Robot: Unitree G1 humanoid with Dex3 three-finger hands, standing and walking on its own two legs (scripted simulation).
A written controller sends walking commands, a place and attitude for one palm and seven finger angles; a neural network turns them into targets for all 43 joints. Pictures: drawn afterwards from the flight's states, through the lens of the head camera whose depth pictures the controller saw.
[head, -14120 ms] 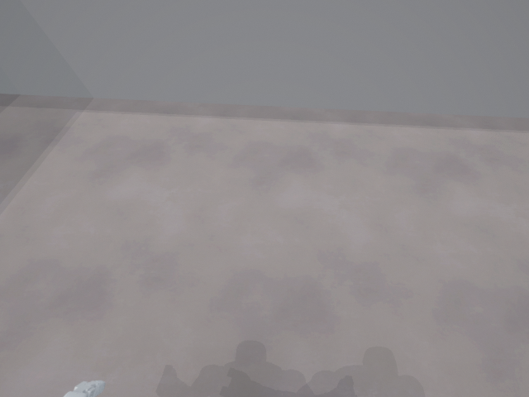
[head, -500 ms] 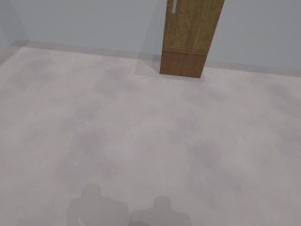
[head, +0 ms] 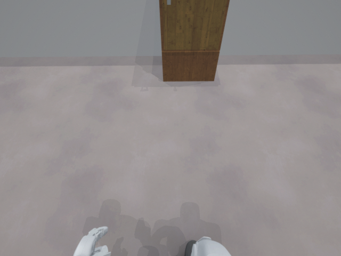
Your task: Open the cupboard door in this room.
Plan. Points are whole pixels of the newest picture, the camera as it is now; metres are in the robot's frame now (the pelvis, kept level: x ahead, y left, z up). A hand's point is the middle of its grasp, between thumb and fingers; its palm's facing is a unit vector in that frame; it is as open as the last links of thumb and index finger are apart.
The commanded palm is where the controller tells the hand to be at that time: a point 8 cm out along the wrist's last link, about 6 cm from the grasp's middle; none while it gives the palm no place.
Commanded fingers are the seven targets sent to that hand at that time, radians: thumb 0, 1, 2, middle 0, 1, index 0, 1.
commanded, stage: turn or walk to find it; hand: left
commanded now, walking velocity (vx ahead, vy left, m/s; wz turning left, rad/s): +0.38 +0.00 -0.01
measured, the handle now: out of the picture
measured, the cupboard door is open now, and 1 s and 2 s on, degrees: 0 0 0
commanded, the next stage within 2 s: stand and wait in 0.42 s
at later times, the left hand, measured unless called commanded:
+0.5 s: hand out of the picture +0.12 +0.13 -0.14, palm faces +0.14 -0.97 -0.18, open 7.3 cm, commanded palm none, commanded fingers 0.00 0.90 0.90 -0.20 -0.30 -0.20 -0.30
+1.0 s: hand (113, 178) +0.36 +0.19 -0.15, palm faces +0.06 -0.97 -0.24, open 7.3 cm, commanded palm none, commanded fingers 0.00 0.90 0.90 -0.20 -0.30 -0.20 -0.30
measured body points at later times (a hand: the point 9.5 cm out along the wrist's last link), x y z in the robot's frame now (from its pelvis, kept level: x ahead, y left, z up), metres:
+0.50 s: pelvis +0.21 -0.02 +0.03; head +0.23 -0.03 +0.48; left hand +0.11 +0.18 -0.12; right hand +0.33 -0.24 -0.12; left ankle +0.31 +0.14 -0.67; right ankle +0.14 -0.08 -0.72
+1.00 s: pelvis +0.33 +0.01 +0.02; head +0.33 +0.00 +0.47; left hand +0.36 +0.25 -0.13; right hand +0.39 -0.22 -0.14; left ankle +0.34 +0.11 -0.72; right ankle +0.34 -0.12 -0.72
